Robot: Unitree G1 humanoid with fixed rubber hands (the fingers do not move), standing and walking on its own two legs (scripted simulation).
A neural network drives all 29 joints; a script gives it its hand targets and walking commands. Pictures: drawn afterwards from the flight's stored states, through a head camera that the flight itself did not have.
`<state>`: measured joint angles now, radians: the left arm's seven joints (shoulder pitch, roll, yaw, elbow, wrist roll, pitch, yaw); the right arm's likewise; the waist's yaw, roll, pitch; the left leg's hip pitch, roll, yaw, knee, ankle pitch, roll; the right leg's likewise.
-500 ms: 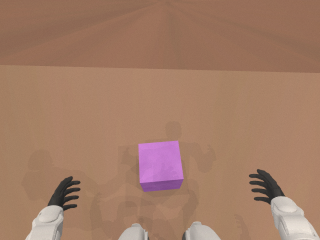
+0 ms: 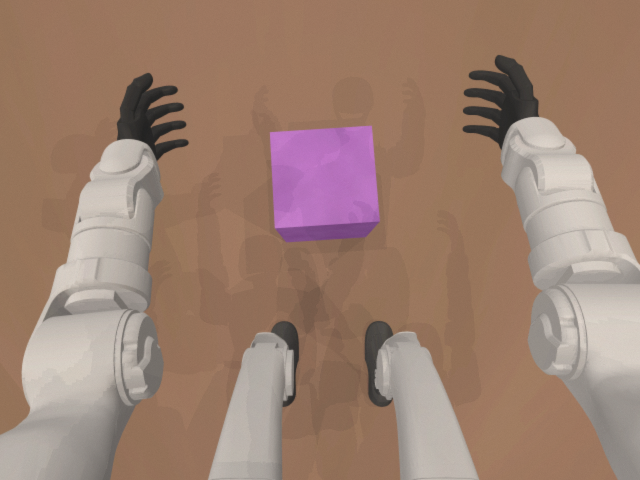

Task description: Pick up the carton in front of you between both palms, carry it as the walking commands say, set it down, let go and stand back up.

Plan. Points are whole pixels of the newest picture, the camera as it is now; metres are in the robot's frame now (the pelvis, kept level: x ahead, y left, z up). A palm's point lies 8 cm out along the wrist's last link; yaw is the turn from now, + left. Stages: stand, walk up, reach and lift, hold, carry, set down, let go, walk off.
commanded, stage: reach and lift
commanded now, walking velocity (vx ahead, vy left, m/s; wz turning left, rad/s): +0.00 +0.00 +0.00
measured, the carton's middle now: (323, 191) +0.55 +0.02 -0.54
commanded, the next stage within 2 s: none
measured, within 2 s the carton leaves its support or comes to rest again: leaves its support in 2.00 s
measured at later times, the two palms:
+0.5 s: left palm (198, 147) +0.54 +0.21 -0.22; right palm (446, 130) +0.56 -0.17 -0.22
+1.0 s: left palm (235, 187) +0.53 +0.20 -0.43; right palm (412, 175) +0.55 -0.16 -0.43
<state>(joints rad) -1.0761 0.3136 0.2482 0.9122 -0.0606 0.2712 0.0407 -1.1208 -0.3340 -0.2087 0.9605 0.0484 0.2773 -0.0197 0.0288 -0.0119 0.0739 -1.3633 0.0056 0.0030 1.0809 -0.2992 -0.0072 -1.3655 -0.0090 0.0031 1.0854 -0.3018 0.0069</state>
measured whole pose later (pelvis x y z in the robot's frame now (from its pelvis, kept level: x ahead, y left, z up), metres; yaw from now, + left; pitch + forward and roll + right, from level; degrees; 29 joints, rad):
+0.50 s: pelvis +0.04 +0.00 -0.07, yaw +1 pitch +55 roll +1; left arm -1.16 0.20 0.44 0.94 0.08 0.07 0.04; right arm -1.21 -0.24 -0.37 0.98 -0.10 0.09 -0.04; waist 0.03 -0.01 -0.11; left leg -1.87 0.00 -0.01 1.34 -0.42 -0.02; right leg -1.87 0.01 0.04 1.35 -0.43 0.02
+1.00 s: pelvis -0.02 -0.01 -0.27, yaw +1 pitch +41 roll +0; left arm -1.53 0.37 0.16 1.15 -0.18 0.10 0.11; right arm -1.57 -0.40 -0.09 1.18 0.19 0.12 -0.11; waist 0.03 -0.01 0.32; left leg -2.26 -0.02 -0.03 2.08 -0.54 -0.04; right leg -2.25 0.03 0.03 2.09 -0.55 0.03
